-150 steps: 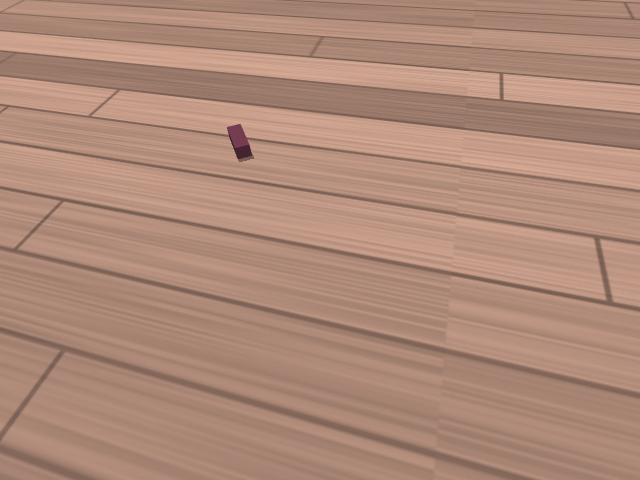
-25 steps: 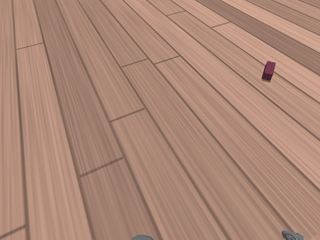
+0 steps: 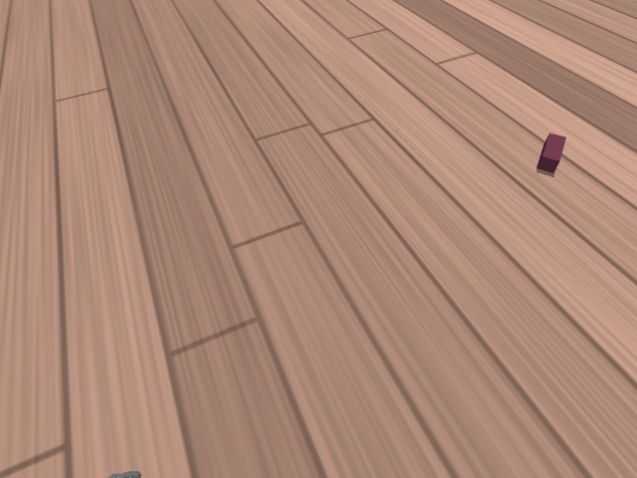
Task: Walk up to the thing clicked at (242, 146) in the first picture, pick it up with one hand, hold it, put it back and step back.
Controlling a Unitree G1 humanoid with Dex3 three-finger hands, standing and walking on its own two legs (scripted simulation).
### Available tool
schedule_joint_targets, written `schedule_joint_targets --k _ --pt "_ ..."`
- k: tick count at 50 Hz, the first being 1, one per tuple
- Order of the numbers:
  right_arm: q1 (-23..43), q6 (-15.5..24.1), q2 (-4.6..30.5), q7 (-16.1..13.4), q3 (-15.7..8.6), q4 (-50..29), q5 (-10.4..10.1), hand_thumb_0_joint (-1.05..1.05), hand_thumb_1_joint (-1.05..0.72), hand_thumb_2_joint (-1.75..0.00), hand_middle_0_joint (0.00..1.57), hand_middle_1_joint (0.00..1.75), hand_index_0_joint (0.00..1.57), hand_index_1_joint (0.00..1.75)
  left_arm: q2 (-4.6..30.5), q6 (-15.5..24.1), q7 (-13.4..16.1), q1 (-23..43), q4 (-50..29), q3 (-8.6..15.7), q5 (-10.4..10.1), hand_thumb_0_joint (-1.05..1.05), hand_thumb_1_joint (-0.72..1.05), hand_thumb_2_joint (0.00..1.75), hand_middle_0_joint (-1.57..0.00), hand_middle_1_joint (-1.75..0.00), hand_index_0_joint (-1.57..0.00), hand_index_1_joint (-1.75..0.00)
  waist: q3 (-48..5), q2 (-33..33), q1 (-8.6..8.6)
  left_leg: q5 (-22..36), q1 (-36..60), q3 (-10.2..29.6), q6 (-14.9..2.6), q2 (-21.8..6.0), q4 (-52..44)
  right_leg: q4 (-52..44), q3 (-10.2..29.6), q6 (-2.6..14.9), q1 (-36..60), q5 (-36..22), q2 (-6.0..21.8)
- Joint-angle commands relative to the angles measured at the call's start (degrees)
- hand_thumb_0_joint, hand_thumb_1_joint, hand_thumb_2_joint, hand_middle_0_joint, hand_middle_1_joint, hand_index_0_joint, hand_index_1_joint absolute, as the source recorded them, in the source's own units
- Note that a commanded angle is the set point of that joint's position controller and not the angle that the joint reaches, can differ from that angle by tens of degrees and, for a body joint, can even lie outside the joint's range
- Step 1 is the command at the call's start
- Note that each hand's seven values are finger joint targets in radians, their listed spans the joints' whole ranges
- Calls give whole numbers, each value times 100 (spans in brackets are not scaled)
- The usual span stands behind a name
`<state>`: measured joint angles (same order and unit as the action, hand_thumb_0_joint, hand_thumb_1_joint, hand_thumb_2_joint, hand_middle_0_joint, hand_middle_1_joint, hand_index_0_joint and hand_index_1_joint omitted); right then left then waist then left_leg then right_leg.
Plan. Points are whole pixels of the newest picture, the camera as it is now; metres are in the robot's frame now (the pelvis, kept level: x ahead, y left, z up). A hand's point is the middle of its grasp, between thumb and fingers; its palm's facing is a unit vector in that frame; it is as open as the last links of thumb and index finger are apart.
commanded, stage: walk up
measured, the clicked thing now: (551, 152) +1.58 -1.00 -0.73
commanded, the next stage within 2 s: stand in 0.26 s
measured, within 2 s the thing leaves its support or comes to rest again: neither
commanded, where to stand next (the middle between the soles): +0.08 -0.02 m, yaw -3 degrees
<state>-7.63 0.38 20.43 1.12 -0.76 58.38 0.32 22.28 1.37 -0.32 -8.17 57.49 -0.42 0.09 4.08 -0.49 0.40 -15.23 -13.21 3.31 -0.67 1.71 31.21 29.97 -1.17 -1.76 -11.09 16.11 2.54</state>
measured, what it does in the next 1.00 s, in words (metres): stands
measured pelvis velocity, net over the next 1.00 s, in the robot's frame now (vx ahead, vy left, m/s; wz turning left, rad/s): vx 0.01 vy -0.03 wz -0.02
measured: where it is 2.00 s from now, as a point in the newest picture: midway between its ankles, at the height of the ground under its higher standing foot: outside the picture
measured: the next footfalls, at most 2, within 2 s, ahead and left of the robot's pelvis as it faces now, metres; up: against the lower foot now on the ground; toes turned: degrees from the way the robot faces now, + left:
none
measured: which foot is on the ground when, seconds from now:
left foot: down 0.00-1.00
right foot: down 0.00-1.00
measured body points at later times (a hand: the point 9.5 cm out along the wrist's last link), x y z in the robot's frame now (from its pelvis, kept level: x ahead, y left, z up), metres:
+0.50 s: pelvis +0.00 -0.01 +0.01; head +0.02 -0.01 +0.46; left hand +0.08 +0.29 -0.12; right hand +0.09 -0.31 -0.12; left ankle +0.02 +0.11 -0.73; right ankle +0.00 -0.14 -0.73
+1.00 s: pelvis +0.01 -0.03 +0.01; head +0.02 -0.03 +0.46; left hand +0.10 +0.28 -0.11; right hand +0.08 -0.33 -0.12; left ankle +0.02 +0.11 -0.73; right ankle +0.00 -0.14 -0.73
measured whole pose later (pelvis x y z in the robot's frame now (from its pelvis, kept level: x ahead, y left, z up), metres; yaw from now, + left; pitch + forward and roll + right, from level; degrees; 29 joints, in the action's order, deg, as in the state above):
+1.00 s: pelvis +0.01 -0.03 +0.01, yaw -1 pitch -2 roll +0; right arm -4.4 0.4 19.9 0.5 -0.4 66.7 0.5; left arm 20.2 0.7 -0.3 -4.9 65.6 -0.3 0.1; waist 2.9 -0.5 -0.1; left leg -9.1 -6.5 3.0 1.7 -0.8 17.5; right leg 18.4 -0.9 0.1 -5.8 10.6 0.3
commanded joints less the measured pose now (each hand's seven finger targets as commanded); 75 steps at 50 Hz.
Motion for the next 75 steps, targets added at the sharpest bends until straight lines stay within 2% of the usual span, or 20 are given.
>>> schedule_joint_targets --k 1,4,7,11,12,13,14,15,18,19,22,26,29,33,41,46,49,59,66,75 --pt "308 160 1267 -101 -237 -220 -32 0 -90 -90 20 30 20 30 1258 177 84 285 -187 310 -4 0 90 90 -20 -30 -20 -30 -597 90 2 1091 137 589 -207 -605 -775 -778 520 463 442 -977 523" --pt "391 149 1276 -97 -214 -85 -18 0 -90 -90 20 30 20 30 1228 164 80 446 -102 292 -10 0 90 90 -20 -30 -20 -30 -538 20 -2 1030 226 596 -177 -641 -1016 -902 471 401 427 -913 509" --pt "501 141 1237 -85 -202 12 -28 0 -90 -90 20 30 20 30 1172 157 81 480 82 287 -9 0 90 90 -20 -30 -20 -30 -538 12 30 1225 287 615 -172 -688 -1095 -1045 405 342 513 -847 449" --pt "552 127 1255 -95 -218 114 -11 0 -90 -90 20 30 20 30 1163 150 74 585 170 289 24 0 90 90 -20 -30 -20 -30 -508 -9 -18 1007 285 546 -142 -668 -1256 -1186 403 316 593 -801 475" --pt "609 124 1218 -88 -198 122 -7 0 -90 -90 20 30 20 30 1146 151 73 533 220 293 9 0 90 90 -20 -30 -20 -30 -458 -49 29 991 336 549 -128 -665 -1284 -1224 417 302 508 -717 471" --pt "626 143 1114 -103 -192 195 -23 0 -90 -90 20 30 20 30 1117 120 72 603 306 241 3 0 90 90 -20 -30 -20 -30 -395 181 -52 1160 461 573 -95 -774 -1393 -1303 478 319 372 -710 505" --pt "625 157 1194 -106 -201 222 -27 0 -90 -90 20 30 20 30 1050 114 74 617 313 236 -3 0 90 90 -20 -30 -20 -30 -376 44 -47 1227 438 589 -84 -790 -1415 -1324 473 293 442 -783 495" --pt "624 162 1214 -104 -198 260 -17 0 -90 -90 20 30 20 30 1030 111 63 567 335 225 -6 0 90 90 -20 -30 -20 -30 -364 -37 -30 931 385 571 -76 -769 -1484 -1376 482 266 445 -656 489" --pt "660 158 1180 -107 -196 318 -20 0 -90 -90 20 30 20 30 1084 111 62 566 434 239 2 0 90 90 -20 -30 -20 -30 -487 -27 -48 1013 504 527 -66 -776 -1529 -1410 516 273 541 -788 520" --pt "681 171 1177 -113 -199 335 -17 0 -90 -90 20 30 20 30 1114 118 68 624 430 249 6 0 90 90 -20 -30 -20 -30 -605 -31 -30 1360 582 509 -57 -801 -1512 -1347 506 291 671 -1011 537" --pt "751 179 1202 -128 -212 390 -22 0 -90 -90 20 30 20 30 1084 113 77 562 491 248 18 0 90 90 -20 -30 -20 -30 -734 -91 -3 1612 756 472 -47 -825 -1483 -1370 495 279 687 -1214 535" --pt "745 169 1158 -140 -191 438 -25 0 -90 -90 20 30 20 30 1057 90 69 547 542 230 17 0 90 90 -20 -30 -20 -30 -682 10 -15 1523 763 444 -18 -816 -1515 -1418 483 285 623 -1116 522" --pt "650 150 1180 -146 -181 497 -14 0 -90 -90 20 30 20 30 1065 70 69 578 551 236 18 0 90 90 -20 -30 -20 -30 -539 23 -51 1120 602 429 -3 -788 -1608 -1488 510 283 570 -793 511" --pt "635 148 1142 -136 -167 503 -11 0 -90 -90 20 30 20 30 1052 71 71 525 548 235 31 0 90 90 -20 -30 -20 -30 -517 76 -30 1175 657 430 16 -798 -1607 -1502 510 288 491 -808 507" --pt "624 146 1161 -149 -169 492 -15 0 -90 -90 20 30 20 30 1026 71 82 512 514 249 19 0 90 90 -20 -30 -20 -30 -723 125 -35 1614 843 354 -2 -848 -1461 -1450 524 298 625 -1373 535" --pt "552 135 1155 -155 -144 496 -11 0 -90 -90 20 30 20 30 1053 72 85 582 483 276 7 0 90 90 -20 -30 -20 -30 -592 112 -60 1496 725 333 11 -843 -1502 -1468 560 283 625 -1361 537" --pt "510 129 1155 -151 -148 497 -3 0 -90 -90 20 30 20 30 1080 59 81 548 473 288 15 0 90 90 -20 -30 -20 -30 -578 109 -53 1239 767 327 30 -832 -1544 -1535 582 289 494 -1032 517" --pt "487 146 1163 -161 -130 434 2 0 -90 -90 20 30 20 30 1053 59 71 559 432 302 15 0 90 90 -20 -30 -20 -30 -645 37 -43 1512 805 291 29 -860 -1497 -1470 590 300 590 -1386 513" --pt "436 118 1164 -154 -138 427 7 0 -90 -90 20 30 20 30 1042 52 80 531 424 300 25 0 90 90 -20 -30 -20 -30 -573 84 -60 1191 741 269 33 -824 -1512 -1592 610 292 539 -1127 496" --pt "396 139 1147 -168 -112 418 2 0 -90 -90 20 30 20 30 1049 47 69 497 405 297 4 0 90 90 -20 -30 -20 -30 -580 -29 -40 1546 819 289 49 -863 -1519 -1479 588 317 550 -1395 471"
